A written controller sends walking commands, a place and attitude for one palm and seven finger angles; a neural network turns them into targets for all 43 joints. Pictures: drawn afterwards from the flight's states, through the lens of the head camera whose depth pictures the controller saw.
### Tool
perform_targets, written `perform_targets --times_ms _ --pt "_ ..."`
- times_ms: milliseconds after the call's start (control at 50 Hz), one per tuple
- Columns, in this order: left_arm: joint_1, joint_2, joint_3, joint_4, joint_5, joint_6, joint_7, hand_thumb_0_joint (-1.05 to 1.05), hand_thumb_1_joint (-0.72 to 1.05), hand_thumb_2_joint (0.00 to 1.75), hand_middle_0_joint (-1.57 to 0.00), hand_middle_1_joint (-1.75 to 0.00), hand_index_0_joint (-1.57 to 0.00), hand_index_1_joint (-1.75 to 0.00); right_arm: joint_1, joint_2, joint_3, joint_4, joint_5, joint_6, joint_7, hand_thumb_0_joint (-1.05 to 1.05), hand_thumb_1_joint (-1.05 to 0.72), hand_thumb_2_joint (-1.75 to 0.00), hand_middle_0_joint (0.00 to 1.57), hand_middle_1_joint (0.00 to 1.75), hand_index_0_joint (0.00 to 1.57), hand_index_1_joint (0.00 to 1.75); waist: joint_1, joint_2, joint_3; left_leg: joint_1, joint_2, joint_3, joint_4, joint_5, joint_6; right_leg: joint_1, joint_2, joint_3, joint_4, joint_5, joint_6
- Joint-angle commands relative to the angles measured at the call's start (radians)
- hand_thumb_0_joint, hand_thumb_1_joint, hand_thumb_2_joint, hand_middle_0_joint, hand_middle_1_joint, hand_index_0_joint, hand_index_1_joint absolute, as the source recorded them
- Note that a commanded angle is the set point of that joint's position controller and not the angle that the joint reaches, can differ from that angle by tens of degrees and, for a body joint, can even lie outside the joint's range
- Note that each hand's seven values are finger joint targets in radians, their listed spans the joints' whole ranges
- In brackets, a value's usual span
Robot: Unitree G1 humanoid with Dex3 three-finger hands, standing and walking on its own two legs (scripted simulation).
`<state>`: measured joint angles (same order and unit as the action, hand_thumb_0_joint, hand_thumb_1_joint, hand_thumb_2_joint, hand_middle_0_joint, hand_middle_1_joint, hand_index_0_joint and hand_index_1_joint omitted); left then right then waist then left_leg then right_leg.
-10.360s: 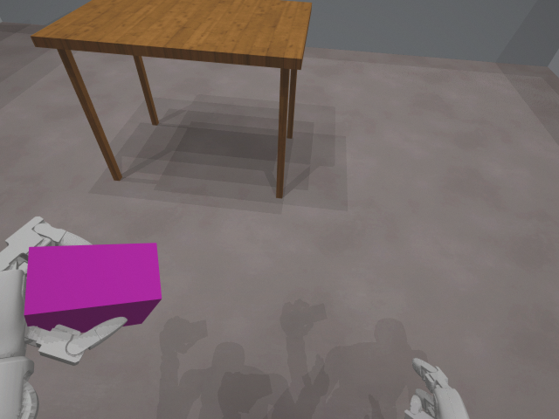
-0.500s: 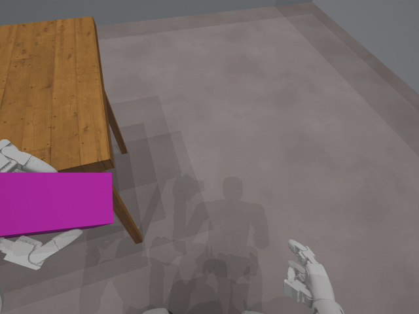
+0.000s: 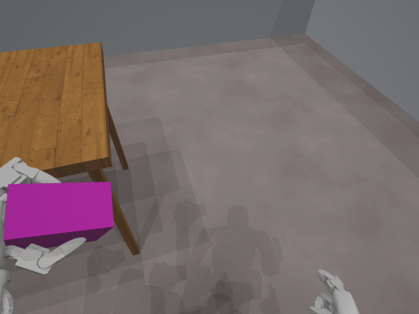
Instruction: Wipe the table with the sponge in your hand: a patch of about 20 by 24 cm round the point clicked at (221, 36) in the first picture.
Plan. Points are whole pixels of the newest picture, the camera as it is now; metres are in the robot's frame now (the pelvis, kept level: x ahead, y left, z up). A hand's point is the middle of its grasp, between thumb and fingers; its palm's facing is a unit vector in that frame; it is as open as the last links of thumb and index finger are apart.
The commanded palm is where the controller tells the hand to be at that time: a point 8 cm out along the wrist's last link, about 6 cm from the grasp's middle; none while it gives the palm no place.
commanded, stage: come to a stop and stand still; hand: left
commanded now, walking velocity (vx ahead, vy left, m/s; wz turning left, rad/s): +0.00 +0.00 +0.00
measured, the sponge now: (74, 216) +0.22 +0.21 +0.14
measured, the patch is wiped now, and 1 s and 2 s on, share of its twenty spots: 0.00 0.00 0.00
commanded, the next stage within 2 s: look again from close up in 0.62 s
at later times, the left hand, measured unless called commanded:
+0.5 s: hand (23, 242) +0.17 +0.26 +0.16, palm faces +0.39 -0.82 -0.43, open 10.4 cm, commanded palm +0.12 +0.29 +0.18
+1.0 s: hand (33, 215) +0.22 +0.27 +0.14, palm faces +0.26 -0.87 -0.42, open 10.4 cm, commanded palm +0.16 +0.32 +0.18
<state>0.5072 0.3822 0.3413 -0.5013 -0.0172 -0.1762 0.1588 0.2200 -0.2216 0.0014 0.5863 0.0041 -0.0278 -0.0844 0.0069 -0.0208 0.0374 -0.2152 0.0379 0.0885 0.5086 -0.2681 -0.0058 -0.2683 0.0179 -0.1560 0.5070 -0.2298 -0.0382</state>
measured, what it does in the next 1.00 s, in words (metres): stands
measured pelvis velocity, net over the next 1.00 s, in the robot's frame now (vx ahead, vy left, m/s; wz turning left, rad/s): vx -0.01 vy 0.05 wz -0.03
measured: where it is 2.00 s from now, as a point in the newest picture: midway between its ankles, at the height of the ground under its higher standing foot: outside the picture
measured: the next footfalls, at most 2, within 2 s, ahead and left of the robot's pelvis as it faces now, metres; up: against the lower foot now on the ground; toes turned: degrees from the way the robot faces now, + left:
none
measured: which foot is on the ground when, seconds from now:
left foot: down 0.00-1.00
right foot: down 0.00-1.00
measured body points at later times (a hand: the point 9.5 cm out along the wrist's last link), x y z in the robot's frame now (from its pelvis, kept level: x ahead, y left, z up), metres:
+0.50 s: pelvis -0.04 +0.01 +0.00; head -0.04 +0.01 +0.45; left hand +0.15 +0.30 +0.18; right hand +0.11 -0.21 -0.09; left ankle -0.01 +0.13 -0.74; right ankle +0.04 -0.06 -0.73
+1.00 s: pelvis -0.01 +0.05 +0.00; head +0.01 +0.06 +0.45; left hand +0.20 +0.32 +0.17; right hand +0.13 -0.18 -0.08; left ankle -0.01 +0.13 -0.74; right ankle +0.04 -0.06 -0.74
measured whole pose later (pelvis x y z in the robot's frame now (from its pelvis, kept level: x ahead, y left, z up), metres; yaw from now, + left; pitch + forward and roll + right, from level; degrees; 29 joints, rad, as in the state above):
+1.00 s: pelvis -0.01 +0.05 +0.00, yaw -2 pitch -1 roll +0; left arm 0.44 0.37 0.31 -0.40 -0.01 -0.26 0.07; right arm 0.28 -0.19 0.03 0.56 0.02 -0.15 0.00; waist 0.00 -0.04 0.06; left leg -0.20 -0.02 0.11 0.47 -0.26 0.05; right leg -0.29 -0.01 -0.07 0.48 -0.17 -0.02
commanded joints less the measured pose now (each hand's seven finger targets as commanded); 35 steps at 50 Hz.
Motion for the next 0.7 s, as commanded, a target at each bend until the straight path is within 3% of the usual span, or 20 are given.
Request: perform_targets --times_ms 0,40,80,120,140,180,220,260,300,340,420,500,560,680 --pt "-0.115 0.132 0.08 -0.197 -0.003 -0.064 0.011 0.0 0.1 1.3 -1.2 -1.6 -1.2 -1.6 -0.094 -0.1 -0.021 -0.153 0.001 -0.068 0.0 0.0 -0.9 -0.9 0.2 0.3 0.2 0.3 0.007 0.163 -0.082 -0.197 0.162 -0.137 -0.158 -0.002 0.049 0.166 -0.1 0.164 -0.039 0.027 0.046" --pt "-0.139 0.133 0.074 -0.197 -0.003 -0.06 0.009 0.0 0.1 1.3 -1.2 -1.6 -1.2 -1.6 -0.087 -0.096 -0.021 -0.152 0.0 -0.078 0.002 0.0 -0.9 -0.9 0.2 0.3 0.2 0.3 0.004 0.091 -0.08 -0.178 0.103 -0.097 -0.107 -0.106 0.03 0.124 -0.135 0.229 -0.12 -0.03 0.033" --pt "-0.14 0.142 0.075 -0.174 -0.007 -0.05 0.013 0.0 0.1 1.3 -1.2 -1.6 -1.2 -1.6 -0.069 -0.088 -0.019 -0.141 -0.001 -0.079 0.009 0.0 -0.9 -0.9 0.2 0.3 0.2 0.3 -0.003 0.012 -0.08 -0.118 0.042 -0.061 0.003 -0.144 0.017 0.035 -0.214 0.34 -0.243 -0.177 0.004" --pt "-0.163 0.164 0.091 -0.189 -0.007 -0.04 0.018 0.0 0.1 1.3 -1.2 -1.6 -1.2 -1.6 -0.08 -0.087 -0.02 -0.136 -0.002 -0.071 0.016 0.0 -0.9 -0.9 0.2 0.3 0.2 0.3 -0.004 -0.04 -0.089 -0.079 0.014 -0.062 0.119 -0.127 0.01 -0.02 -0.292 0.424 -0.329 -0.304 -0.022" --pt "-0.148 0.16 0.089 -0.175 -0.007 -0.035 0.021 0.0 0.1 1.3 -1.2 -1.6 -1.2 -1.6 -0.085 -0.072 -0.012 -0.135 -0.003 -0.067 0.016 0.0 -0.9 -0.9 0.2 0.3 0.2 0.3 -0.003 -0.066 -0.083 -0.087 0.01 -0.076 0.146 -0.119 0.012 -0.012 -0.306 0.415 -0.338 -0.306 -0.038" --pt "-0.134 0.151 0.086 -0.178 -0.007 -0.031 0.023 0.0 0.1 1.3 -1.2 -1.6 -1.2 -1.6 -0.087 -0.072 -0.007 -0.135 -0.003 -0.061 0.018 0.0 -0.9 -0.9 0.2 0.3 0.2 0.3 -0.002 -0.059 -0.09 -0.079 0.008 -0.084 0.114 -0.103 0.014 0.016 -0.302 0.363 -0.31 -0.235 -0.058" --pt "-0.127 0.154 0.089 -0.186 -0.009 -0.032 0.023 0.0 0.1 1.3 -1.2 -1.6 -1.2 -1.6 -0.098 -0.074 -0.003 -0.137 -0.007 -0.055 0.014 0.0 -0.9 -0.9 0.2 0.3 0.2 0.3 -0.002 0.0 -0.096 -0.021 0.013 -0.081 0.016 -0.06 0.018 -0.008 -0.264 0.303 -0.282 -0.252 -0.036" --pt "-0.108 0.155 0.088 -0.194 -0.01 -0.039 0.022 0.0 0.1 1.3 -1.2 -1.6 -1.2 -1.6 -0.096 -0.084 -0.005 -0.144 -0.008 -0.052 0.009 0.0 -0.9 -0.9 0.2 0.3 0.2 0.3 0.004 0.062 -0.08 -0.014 0.056 -0.118 -0.083 -0.068 0.038 -0.009 -0.199 0.268 -0.247 -0.258 0.0" --pt "-0.116 0.153 0.086 -0.189 -0.005 -0.043 0.02 0.0 0.1 1.3 -1.2 -1.6 -1.2 -1.6 -0.093 -0.086 0.0 -0.151 -0.006 -0.051 0.006 0.0 -0.9 -0.9 0.2 0.3 0.2 0.3 0.002 0.083 -0.032 -0.118 0.084 -0.151 -0.157 -0.202 0.049 0.015 -0.153 0.248 -0.232 -0.322 0.022" --pt "-0.141 0.141 0.079 -0.17 0.001 -0.044 0.018 0.0 0.1 1.3 -1.2 -1.6 -1.2 -1.6 -0.095 -0.087 0.001 -0.156 -0.005 -0.056 0.003 0.0 -0.9 -0.9 0.2 0.3 0.2 0.3 0.0 0.082 -0.01 -0.188 0.1 -0.17 -0.194 -0.221 0.052 0.066 -0.122 0.221 -0.193 -0.266 0.032" --pt "-0.154 0.126 0.064 -0.165 0.005 -0.049 0.013 0.0 0.1 1.3 -1.2 -1.6 -1.2 -1.6 -0.088 -0.097 -0.007 -0.155 -0.005 -0.07 0.006 0.0 -0.9 -0.9 0.2 0.3 0.2 0.3 -0.001 0.125 -0.061 -0.184 0.098 -0.162 -0.193 -0.183 0.046 0.121 -0.111 0.199 -0.152 -0.169 0.032" --pt "-0.124 0.129 0.074 -0.173 0.006 -0.053 0.017 0.0 0.1 1.3 -1.2 -1.6 -1.2 -1.6 -0.079 -0.096 -0.011 -0.147 -0.004 -0.084 0.008 0.0 -0.9 -0.9 0.2 0.3 0.2 0.3 0.002 0.085 -0.089 -0.189 0.091 -0.152 -0.173 -0.159 0.045 0.148 -0.112 0.212 -0.143 -0.111 0.03" --pt "-0.115 0.142 0.089 -0.178 0.009 -0.059 0.02 0.0 0.1 1.3 -1.2 -1.6 -1.2 -1.6 -0.079 -0.095 -0.011 -0.143 -0.006 -0.089 0.008 0.0 -0.9 -0.9 0.2 0.3 0.2 0.3 0.005 0.078 -0.073 -0.212 0.088 -0.152 -0.175 -0.204 0.043 0.134 -0.119 0.226 -0.155 -0.174 0.028" --pt "-0.107 0.14 0.09 -0.16 -0.002 -0.06 0.024 0.0 0.1 1.3 -1.2 -1.6 -1.2 -1.6 -0.069 -0.09 -0.013 -0.129 -0.006 -0.089 0.008 0.0 -0.9 -0.9 0.2 0.3 0.2 0.3 -0.003 0.034 -0.091 -0.123 0.053 -0.12 -0.085 -0.111 0.03 0.064 -0.166 0.276 -0.208 -0.173 0.004"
